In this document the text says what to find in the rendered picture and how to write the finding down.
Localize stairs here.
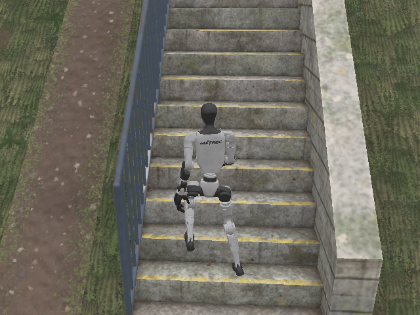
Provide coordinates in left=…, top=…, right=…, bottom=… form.
left=133, top=0, right=323, bottom=315

